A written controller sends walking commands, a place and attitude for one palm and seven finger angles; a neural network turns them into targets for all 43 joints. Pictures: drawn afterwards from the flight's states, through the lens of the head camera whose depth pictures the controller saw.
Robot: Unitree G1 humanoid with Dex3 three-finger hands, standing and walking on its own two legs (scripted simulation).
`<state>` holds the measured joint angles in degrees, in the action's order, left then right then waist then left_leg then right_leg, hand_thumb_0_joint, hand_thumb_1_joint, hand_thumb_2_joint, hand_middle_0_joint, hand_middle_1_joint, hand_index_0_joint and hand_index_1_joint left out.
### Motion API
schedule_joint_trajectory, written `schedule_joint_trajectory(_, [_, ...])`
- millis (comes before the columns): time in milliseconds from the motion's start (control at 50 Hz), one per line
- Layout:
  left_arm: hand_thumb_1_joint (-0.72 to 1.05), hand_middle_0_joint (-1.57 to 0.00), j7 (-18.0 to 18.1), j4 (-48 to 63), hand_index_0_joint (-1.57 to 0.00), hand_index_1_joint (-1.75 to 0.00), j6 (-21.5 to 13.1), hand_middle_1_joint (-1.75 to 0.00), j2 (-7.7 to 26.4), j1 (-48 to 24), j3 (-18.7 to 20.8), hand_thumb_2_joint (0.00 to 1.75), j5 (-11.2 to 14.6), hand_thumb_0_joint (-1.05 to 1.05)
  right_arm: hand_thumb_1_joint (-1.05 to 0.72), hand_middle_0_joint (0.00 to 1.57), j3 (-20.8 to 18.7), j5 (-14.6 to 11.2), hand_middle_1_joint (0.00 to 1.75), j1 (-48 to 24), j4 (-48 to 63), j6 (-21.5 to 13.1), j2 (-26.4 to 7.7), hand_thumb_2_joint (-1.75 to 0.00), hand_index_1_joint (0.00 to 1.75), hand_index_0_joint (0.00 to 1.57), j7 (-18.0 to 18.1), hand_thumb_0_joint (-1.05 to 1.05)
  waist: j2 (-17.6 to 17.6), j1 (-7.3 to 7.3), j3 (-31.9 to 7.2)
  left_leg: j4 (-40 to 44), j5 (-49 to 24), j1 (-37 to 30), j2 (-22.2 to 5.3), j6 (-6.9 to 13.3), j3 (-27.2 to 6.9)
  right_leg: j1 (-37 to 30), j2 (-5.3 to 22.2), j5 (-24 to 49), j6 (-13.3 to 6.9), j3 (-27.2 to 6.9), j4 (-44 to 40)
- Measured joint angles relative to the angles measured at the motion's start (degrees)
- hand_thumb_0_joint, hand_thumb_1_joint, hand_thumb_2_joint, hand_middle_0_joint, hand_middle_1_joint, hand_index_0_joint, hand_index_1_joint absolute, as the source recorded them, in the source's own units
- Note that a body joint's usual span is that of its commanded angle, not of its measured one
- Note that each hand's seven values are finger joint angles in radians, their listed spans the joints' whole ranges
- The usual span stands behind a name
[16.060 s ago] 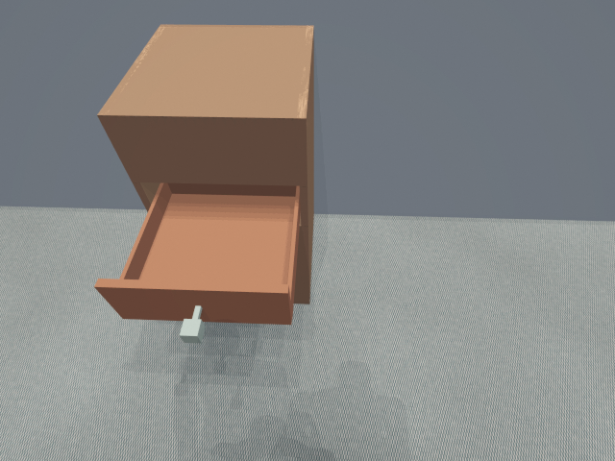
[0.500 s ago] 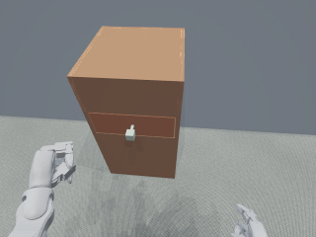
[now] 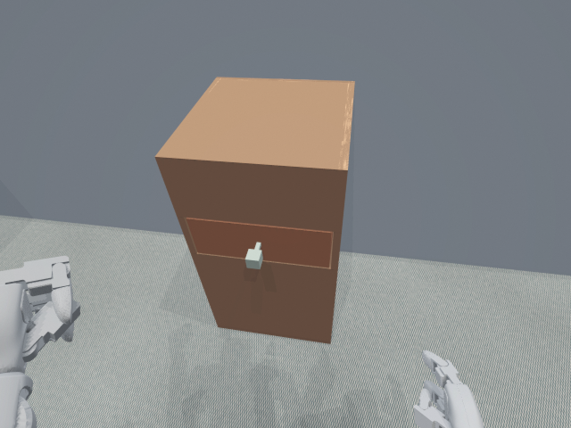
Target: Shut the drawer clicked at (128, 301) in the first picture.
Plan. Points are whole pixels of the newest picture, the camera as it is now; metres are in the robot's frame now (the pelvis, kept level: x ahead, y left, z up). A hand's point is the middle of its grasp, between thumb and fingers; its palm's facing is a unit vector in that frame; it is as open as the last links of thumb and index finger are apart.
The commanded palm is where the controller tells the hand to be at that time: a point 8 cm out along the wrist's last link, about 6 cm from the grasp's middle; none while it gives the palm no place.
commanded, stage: step back with the hand held close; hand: left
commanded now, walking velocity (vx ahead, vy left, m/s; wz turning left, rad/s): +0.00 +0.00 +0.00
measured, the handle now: (255, 253) +0.59 +0.17 -0.23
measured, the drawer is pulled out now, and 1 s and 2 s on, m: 0.00 0.00 0.00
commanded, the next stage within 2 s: stop stepping back and stand still in 1.94 s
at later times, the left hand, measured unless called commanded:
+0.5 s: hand (68, 334) +0.16 +0.25 +0.16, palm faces +0.29 -0.81 -0.51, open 3.2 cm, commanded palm +0.10 +0.29 +0.18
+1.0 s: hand (24, 378) +0.11 +0.25 +0.17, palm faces +0.38 -0.80 -0.47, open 3.2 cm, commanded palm +0.04 +0.29 +0.18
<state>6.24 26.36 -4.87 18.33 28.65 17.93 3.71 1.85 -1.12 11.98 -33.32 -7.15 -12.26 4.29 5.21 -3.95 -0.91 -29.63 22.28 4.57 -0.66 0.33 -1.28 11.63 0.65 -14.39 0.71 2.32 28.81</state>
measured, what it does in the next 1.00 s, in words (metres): shifts its weight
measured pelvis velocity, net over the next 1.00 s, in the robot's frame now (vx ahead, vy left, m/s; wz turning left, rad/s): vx -0.09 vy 0.01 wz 0.00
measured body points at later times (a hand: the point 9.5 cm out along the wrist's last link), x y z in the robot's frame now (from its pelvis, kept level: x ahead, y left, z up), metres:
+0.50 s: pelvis -0.04 +0.02 +0.00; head -0.02 +0.00 +0.45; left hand +0.14 +0.29 +0.18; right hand +0.11 -0.24 -0.09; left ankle -0.07 +0.12 -0.73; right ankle +0.01 -0.13 -0.73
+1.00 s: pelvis -0.09 +0.01 +0.00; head -0.07 +0.02 +0.44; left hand +0.08 +0.29 +0.19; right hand +0.08 -0.23 -0.08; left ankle -0.07 +0.12 -0.73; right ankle +0.01 -0.13 -0.73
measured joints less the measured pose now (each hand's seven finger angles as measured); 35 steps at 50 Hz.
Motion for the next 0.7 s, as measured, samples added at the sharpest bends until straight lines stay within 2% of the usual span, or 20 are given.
schedule_joint_trajectory(120, [0.90, -1.41, 0.0, 0.0, -1.40, -1.60, 1.0, -1.60, -0.4, 1.8, -2.3, 0.90, -0.6, 0.01, -0.91, 0.20, 0.2, 0.6, 0.30, 2.1, -0.8, -1.4, 0.1, -0.90, 0.30, 0.20, 0.0, 0.01, -1.1, 0.53, 0.1, 0.8, -0.7, -0.7, -0.1, -0.2, 0.5, -0.4, -0.2, 0.8, -0.2, -0.5, -0.6])
schedule_joint_trajectory(180, [0.89, -1.41, -0.1, 1.3, -1.40, -1.60, -1.2, -1.60, 0.7, 1.5, -1.0, 0.90, -0.8, 0.02, -0.91, 0.20, 0.2, 0.7, 0.30, 3.1, -0.7, -1.7, -0.3, -0.90, 0.30, 0.20, 0.1, 0.01, -1.1, 0.88, 0.0, 0.7, -0.8, -0.6, -0.2, -0.1, 0.5, -0.6, -0.3, 1.1, -0.2, -0.5, -1.0])
schedule_joint_trajectory(280, [0.89, -1.41, 1.0, 0.0, -1.41, -1.60, -6.3, -1.60, 1.6, -0.2, 4.0, 0.90, -1.3, 0.01, -0.91, 0.20, -0.5, 1.1, 0.30, 1.0, -1.0, 0.2, -0.8, -0.90, 0.30, 0.20, -0.4, 0.01, -1.1, 3.00, 1.0, 1.4, -2.5, 2.2, 0.1, 0.3, 1.4, 1.9, -0.1, 3.8, 0.2, -1.4, -3.0])
schedule_joint_trajectory(360, [0.90, -1.41, 0.9, -1.1, -1.40, -1.60, -7.2, -1.60, 1.2, 2.0, 3.1, 0.90, -1.6, 0.01, -0.91, 0.20, -1.6, 1.1, 0.30, 0.0, -0.7, 1.8, -1.4, -0.90, 0.30, 0.20, -0.8, 0.01, -1.5, 4.66, 2.0, 2.9, -4.3, 3.9, 1.2, 0.9, 2.4, 4.2, 0.8, 5.5, 0.9, -2.5, -3.8])
schedule_joint_trajectory(420, [0.90, -1.41, 0.7, -0.4, -1.40, -1.60, -7.3, -1.60, 1.5, 4.9, 1.8, 0.90, -1.8, 0.01, -0.91, 0.20, -2.3, 0.9, 0.30, 0.1, -0.5, 2.9, -1.4, -0.90, 0.30, 0.20, -0.7, 0.01, -2.2, 5.34, 2.2, 3.2, -5.1, 5.0, 1.8, 1.3, 2.7, 5.5, 1.4, 6.1, 1.2, -2.9, -3.8])
schedule_joint_trajectory(480, [0.89, -1.41, 0.7, 1.7, -1.40, -1.60, -7.5, -1.60, 2.7, 7.0, 1.6, 0.90, -1.9, 0.01, -0.91, 0.20, -2.6, 0.8, 0.30, 0.8, -0.2, 3.7, -1.3, -0.90, 0.30, 0.20, -0.3, 0.01, -3.0, 5.21, 2.3, 2.6, -5.3, 6.0, 2.3, 1.5, 2.6, 6.3, 1.9, 6.4, 1.4, -2.8, -3.4])
schedule_joint_trajectory(580, [0.89, -1.41, 1.4, 4.1, -1.40, -1.60, -8.8, -1.60, 4.2, 7.1, 3.6, 0.90, -1.8, 0.01, -0.91, 0.20, -2.5, 0.8, 0.30, 0.9, -0.1, 3.9, -0.8, -0.90, 0.30, 0.20, 0.2, 0.01, -3.9, 3.97, 2.0, 1.3, -5.5, 7.1, 2.7, 1.7, 2.2, 6.8, 2.3, 6.7, 1.6, -2.5, -2.7])
schedule_joint_trajectory(700, [0.89, -1.41, 2.0, 2.4, -1.40, -1.60, -9.6, -1.60, 2.6, 4.2, 4.1, 0.90, -2.1, 0.01, -0.91, 0.20, -2.0, 0.9, 0.30, -0.9, 0.3, 3.4, -0.2, -0.90, 0.30, 0.20, 0.0, 0.01, -4.1, 2.91, 1.7, -0.1, -6.0, 8.4, 3.0, 1.9, 2.3, 7.8, 2.6, 7.6, 1.7, -2.6, -2.0])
